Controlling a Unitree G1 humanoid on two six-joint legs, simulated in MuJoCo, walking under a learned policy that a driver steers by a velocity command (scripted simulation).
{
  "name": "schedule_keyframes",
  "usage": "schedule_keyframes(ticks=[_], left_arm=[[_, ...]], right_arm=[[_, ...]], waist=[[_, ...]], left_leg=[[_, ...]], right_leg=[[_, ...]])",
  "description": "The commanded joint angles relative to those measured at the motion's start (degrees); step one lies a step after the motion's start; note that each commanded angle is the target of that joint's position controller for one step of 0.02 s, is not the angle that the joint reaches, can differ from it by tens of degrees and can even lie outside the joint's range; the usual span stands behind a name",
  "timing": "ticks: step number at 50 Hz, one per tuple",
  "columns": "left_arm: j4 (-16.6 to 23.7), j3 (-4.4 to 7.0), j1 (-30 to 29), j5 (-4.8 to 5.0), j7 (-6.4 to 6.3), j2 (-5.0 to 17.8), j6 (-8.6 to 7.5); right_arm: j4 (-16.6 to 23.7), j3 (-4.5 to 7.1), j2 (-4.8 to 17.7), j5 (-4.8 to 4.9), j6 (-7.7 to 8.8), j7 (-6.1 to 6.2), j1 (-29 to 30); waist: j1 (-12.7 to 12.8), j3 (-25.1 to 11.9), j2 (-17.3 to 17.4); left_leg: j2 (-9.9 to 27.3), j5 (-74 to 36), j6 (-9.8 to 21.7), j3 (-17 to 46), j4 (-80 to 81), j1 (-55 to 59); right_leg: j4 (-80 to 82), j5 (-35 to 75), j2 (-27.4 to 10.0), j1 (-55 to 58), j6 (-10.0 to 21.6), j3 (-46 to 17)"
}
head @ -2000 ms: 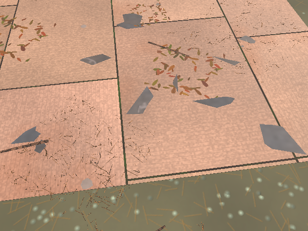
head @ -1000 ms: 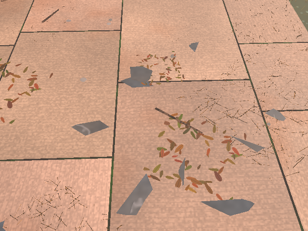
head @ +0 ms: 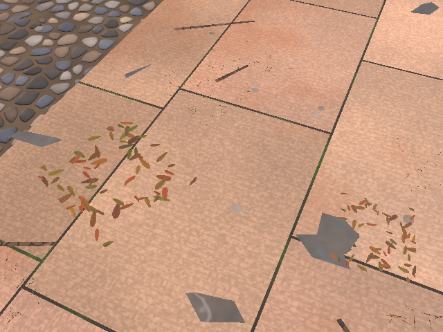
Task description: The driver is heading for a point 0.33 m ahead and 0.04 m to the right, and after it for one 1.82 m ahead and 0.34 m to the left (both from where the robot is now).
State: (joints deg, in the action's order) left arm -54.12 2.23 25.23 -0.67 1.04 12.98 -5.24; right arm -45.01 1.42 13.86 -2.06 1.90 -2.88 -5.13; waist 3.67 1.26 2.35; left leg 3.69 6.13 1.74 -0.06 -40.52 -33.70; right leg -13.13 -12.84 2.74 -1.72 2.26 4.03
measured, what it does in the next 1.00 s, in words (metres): walks ahead: left foot, then right foot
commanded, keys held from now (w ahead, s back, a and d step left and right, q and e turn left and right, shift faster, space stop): w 1.00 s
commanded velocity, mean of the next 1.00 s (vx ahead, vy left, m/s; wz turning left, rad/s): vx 0.50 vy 0.00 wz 0.03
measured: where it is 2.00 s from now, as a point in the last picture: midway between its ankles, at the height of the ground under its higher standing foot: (241, 181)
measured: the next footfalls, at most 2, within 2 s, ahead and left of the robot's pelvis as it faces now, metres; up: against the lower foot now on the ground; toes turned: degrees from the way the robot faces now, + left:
left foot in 0.12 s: +0.21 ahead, +0.11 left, +0.00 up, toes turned +3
right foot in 0.66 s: +0.51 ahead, -0.07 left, +0.00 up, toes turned -5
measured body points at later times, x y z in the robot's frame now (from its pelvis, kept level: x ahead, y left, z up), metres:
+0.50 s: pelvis +0.25 +0.04 +0.00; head +0.27 +0.05 +0.45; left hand +0.40 +0.29 -0.13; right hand +0.20 -0.21 -0.14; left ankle +0.17 +0.11 -0.75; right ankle +0.40 -0.10 -0.69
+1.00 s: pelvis +0.51 -0.01 +0.00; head +0.53 -0.01 +0.45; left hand +0.48 +0.24 -0.14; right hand +0.63 -0.25 -0.13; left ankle +0.63 +0.15 -0.68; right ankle +0.47 -0.07 -0.75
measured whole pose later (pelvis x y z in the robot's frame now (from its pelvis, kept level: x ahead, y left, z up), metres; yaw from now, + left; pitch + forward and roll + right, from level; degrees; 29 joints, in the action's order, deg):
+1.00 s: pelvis +0.51 -0.01 +0.00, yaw +0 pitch +0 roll -1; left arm -58.3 2.3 24.2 -0.5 0.5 11.4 -4.9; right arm -52.5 2.4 13.2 -1.8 1.8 -1.8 -8.6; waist 1.7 1.9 2.2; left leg 6.6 5.7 1.4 -0.5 -49.9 -35.4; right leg -12.2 -10.7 4.8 -1.6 5.4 5.3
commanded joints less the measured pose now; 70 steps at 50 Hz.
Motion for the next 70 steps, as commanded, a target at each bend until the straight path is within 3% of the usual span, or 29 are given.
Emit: schedule_keyframes(ticks=[1, 4, 6, 7, 8, 9, 11, 12, 15, 21, 28, 31, 33, 34, 35, 36, 38, 40, 43, 49, 56, 59, 61, 62, 63, 64, 66, 68, 70], left_arm=[[2.26, 1.8, 0.26, -0.02, -0.18, 9.22, -0.55], [1.22, 1.94, 0.56, -0.11, -0.56, 10.0, 0.28], [1.25, 1.22, 0.73, 0.22, -0.71, 8.1, 0.67], [4.43, -0.07, 1.12, 0.94, -0.55, 3.77, 0.52], [4.45, 0.62, 3.41, 0.8, -0.7, 4.99, 0.74], [4.34, 1.61, -0.62, -0.37, -0.93, 8.6, 1.24], [4.55, 1.17, -3.89, -0.01, -0.14, 5.86, 1.17], [4.25, 1.21, -3.66, -0.76, 0.08, 5.52, 1.84], [3.72, 1.16, -3.71, -1.48, 0.96, 4.35, 3.21], [7.81, 0.78, -17.05, -1.22, 1.23, 3.6, 3.53], [11.45, 0.03, -27.35, -0.87, 0.95, 3.73, 2.93], [10.82, 0.52, -23.73, -0.84, 0.4, 4.65, 2.25], [5.56, 1.82, -8.2, -1.41, -0.61, 6.7, 1.31], [3.32, 3.11, 2.34, -2.81, -1.34, 11.21, 0.85], [2.71, 4.53, 4.36, -2.91, -1.17, 16.7, 1.13], [3.37, 3.97, -0.67, -0.5, -0.69, 13.37, 1.77], [4.39, 2.23, -9.58, -0.3, -0.32, 6.96, 1.37], [3.05, 1.34, -10.52, -0.08, -0.56, 4.15, 0.67], [0.71, 1.48, -6.43, 0.23, -0.64, 5.2, -0.52], [-1.8, 1.19, -0.83, 0.29, -0.67, 5.33, -0.51], [-4.54, 1.13, 4.24, -0.5, -1.53, 6.1, -0.12], [-4.82, 1.46, 2.07, -0.85, -2.02, 7.19, 0.18], [-4.64, 1.32, 0.46, -0.6, -1.87, 7.05, 0.51], [-2.64, 0.61, 0.43, -0.1, -1.71, 5.07, 0.42], [-2.21, -0.17, 7.49, 1.85, -1.09, -0.18, 0.46], [-2.48, 1.36, 2.2, 0.22, -1.42, 5.93, 0.82], [-0.83, 1.39, -4.12, 0.21, -0.87, 4.64, 0.33], [-1.48, 1.2, -3.11, -1.2, -0.32, 2.8, 1.68], [-1.42, 1.2, -3.49, -1.47, 0.27, 1.91, 2.73]], right_arm=[[4.81, 0.12, 3.15, 0.36, 0.87, 0.26, 5.33], [4.14, 0.6, 4.12, -0.05, 1.42, 0.97, 2.38], [-1.07, 2.17, 7.36, -1.38, 2.6, 2.01, -12.96], [-1.85, 3.5, 13.03, -2.46, 2.9, 2.81, -21.7], [-2.93, 4.44, 15.31, -0.06, 1.89, 2.89, -22.29], [-2.19, 3.6, 11.55, 1.09, 1.53, 2.71, -17.29], [-1.57, 2.08, 5.86, 1.02, 2.2, 2.2, -10.57], [-2.04, 1.75, 4.78, 1.24, 2.59, 2.34, -9.92], [-3.94, 1.9, 5.17, 1.53, 3.79, 2.53, -12.13], [-7.6, 1.87, 5.24, 1.73, 3.8, 2.56, -18.21], [-11.39, 1.88, 6.39, 0.98, 3.51, 3.29, -23.89], [-12.12, 2.1, 7.49, 0.68, 3.31, 3.75, -22.18], [-12.26, 2.09, 7.76, 0.88, 2.93, 3.71, -20.56], [-10.58, 1.4, 5.9, 1.4, 3.04, 3.62, -20.67], [-10.11, 0.53, 0.2, 3.2, 3.02, 2.97, -27.76], [-10.4, 2.0, 6.01, 1.45, 2.84, 3.25, -23.14], [-8.63, 1.96, 4.76, 1.5, 3.26, 2.77, -16.73], [-9.13, 1.73, 2.91, 0.24, 1.93, 2.29, -17.38], [-8.84, 1.63, 1.56, -0.11, 0.61, 1.43, -15.73], [-4.34, 1.18, 1.42, 0.4, 0.33, 1.01, -1.21], [-0.95, 0.72, 1.72, 0.7, 0.95, 1.2, 8.22], [-1.58, 1.4, 2.89, 0.67, 1.69, 1.64, 4.33], [-7.02, 2.81, 5.09, -0.05, 2.68, 2.59, -11.7], [-9.01, 4.17, 9.93, -1.49, 3.12, 3.32, -22.46], [-9.52, 5.36, 14.67, -1.23, 2.65, 3.11, -23.98], [-8.64, 4.79, 11.24, 0.91, 1.96, 2.71, -18.41], [-7.52, 2.98, 4.89, 1.08, 2.44, 2.32, -9.76], [-8.79, 2.07, 2.12, 1.39, 3.16, 2.71, -9.19], [-10.36, 2.04, 2.64, 1.56, 4.06, 2.82, -12.32]], waist=[[-1.09, 1.95, -7.75], [-3.07, 0.97, -7.7], [-9.19, -7.73, -3.03], [-11.54, -15.69, 6.61], [-10.0, -17.43, 13.41], [-8.32, -8.86, 4.89], [-4.9, -1.41, 1.68], [-3.47, 0.0, 2.47], [-1.98, -0.17, 1.66], [-4.12, 3.26, 0.66], [-6.56, 5.13, 1.16], [-3.91, 3.3, 1.74], [2.68, -5.08, 0.04], [5.95, -12.26, -4.77], [2.32, -18.34, -18.51], [1.5, -14.1, -8.41], [-2.02, -2.26, -3.72], [-4.89, -0.07, -5.72], [-5.6, 0.37, -5.53], [-2.89, 4.07, -5.34], [-0.55, 5.21, -6.23], [-3.32, 3.41, -6.72], [-9.88, -5.0, -4.41], [-13.1, -12.64, 1.4], [-9.45, -18.24, 14.39], [-8.68, -12.84, 3.26], [-5.19, -1.87, -0.57], [-2.35, 0.0, 1.12], [-1.69, -0.16, 0.97]], left_leg=[[-1.32, -0.46, 0.58, -3.2, 5.32, 5.43], [-3.48, 3.94, 2.78, -4.22, 10.52, 11.92], [-1.78, 4.35, 5.9, -0.71, 15.24, 33.23], [14.88, 11.31, 10.24, 19.74, 18.1, 48.28], [21.31, 12.52, 15.19, 38.13, 25.68, 50.75], [18.19, 13.07, 13.95, 30.77, 25.5, 44.6], [12.27, 5.85, 10.8, 18.71, 29.03, 32.13], [10.2, 2.74, 9.56, 15.14, 30.44, 28.47], [8.1, -5.91, 9.9, 10.09, 32.55, 26.92], [6.65, -10.73, 10.28, 5.21, 34.76, 29.95], [8.59, -20.03, 9.51, 3.2, 31.77, 38.28], [9.19, -35.34, 8.07, 1.82, 24.78, 40.6], [6.0, -41.12, 6.14, -1.17, 6.55, 36.49], [3.1, -22.87, 5.03, -3.11, -10.31, 24.47], [-8.73, 20.78, 2.62, -4.14, -31.05, 3.94], [-6.06, 21.62, 3.83, 4.45, -34.98, -0.99], [-1.2, 12.49, 4.01, 3.48, -30.38, -0.63], [1.0, 10.21, 2.93, 2.77, -25.42, 4.53], [1.52, 7.93, 1.43, 1.08, -22.38, 4.16], [2.79, -3.08, -0.99, -1.8, -7.09, -3.58], [0.05, -3.62, 1.07, -3.71, 5.87, -1.92], [-2.66, 2.69, 3.76, -4.72, 9.57, 5.86], [-4.94, 1.43, 6.55, -5.35, 14.62, 26.06], [7.77, 5.72, 9.79, 8.64, 15.26, 41.32], [21.94, 9.35, 17.86, 36.63, 23.11, 53.62], [18.47, 13.77, 15.65, 35.36, 25.31, 47.87], [13.78, 6.25, 12.22, 20.54, 28.65, 33.28], [9.46, -0.21, 9.41, 12.43, 30.94, 26.46], [8.51, -5.63, 9.66, 9.67, 31.88, 25.55]], right_leg=[[3.58, 19.93, -15.11, -3.42, 7.5, -7.9], [-3.11, 28.54, -16.2, -0.17, 6.47, -7.52], [-22.71, 29.56, -11.52, -6.77, 4.12, -2.93], [-41.87, 7.11, -6.46, -21.31, 1.84, 0.95], [-53.87, -17.44, -0.08, -33.83, 1.46, -1.22], [-56.73, -14.33, -4.24, -38.04, 2.17, -5.25], [-51.71, -6.72, -7.69, -34.49, 2.01, -5.65], [-49.43, -5.56, -8.57, -32.03, 1.38, -5.45], [-47.97, -1.66, -8.51, -30.66, -0.07, -4.14], [-35.96, 8.89, -9.39, -37.81, -2.13, -2.48], [-22.4, 10.29, -6.53, -35.38, 0.65, -0.18], [-18.74, 4.19, -3.54, -27.37, 3.44, 1.25], [-13.9, 5.33, -0.81, -7.74, 6.09, 2.14], [-13.3, 1.24, -12.2, 7.88, 9.09, -10.2], [-6.35, -2.16, -27.71, 21.45, 17.04, -39.29], [-2.82, -4.97, -24.95, 16.24, 15.26, -40.88], [0.36, 1.49, -20.8, 1.43, 12.26, -25.52], [2.87, 7.64, -16.35, -5.84, 9.39, -17.04], [4.93, 13.5, -15.06, -7.12, 9.9, -12.8], [7.44, 16.8, -12.81, -3.69, 9.2, -7.89], [4.01, 25.85, -15.32, 5.75, 9.05, -6.4], [-2.93, 39.76, -16.17, 7.98, 7.68, -5.19], [-21.37, 43.97, -12.71, 3.01, 5.68, -2.05], [-38.93, 24.82, -9.61, -9.03, 4.38, 0.22], [-58.26, -17.48, 1.85, -29.03, 2.24, 0.61], [-61.4, -15.33, -1.61, -33.86, 3.37, -7.26], [-56.61, -5.78, -5.96, -32.67, 3.49, -6.95], [-51.98, -3.31, -7.88, -27.47, 2.23, -6.4], [-50.43, -2.15, -7.88, -26.79, 1.17, -5.26]])
Velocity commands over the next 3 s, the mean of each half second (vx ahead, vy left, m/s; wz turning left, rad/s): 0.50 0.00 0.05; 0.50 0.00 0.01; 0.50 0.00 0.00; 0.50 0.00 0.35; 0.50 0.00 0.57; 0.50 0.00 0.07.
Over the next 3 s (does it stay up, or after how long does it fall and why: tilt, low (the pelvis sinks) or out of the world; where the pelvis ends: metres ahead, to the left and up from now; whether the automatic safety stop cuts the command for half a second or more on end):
stays up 1.54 0.25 -0.02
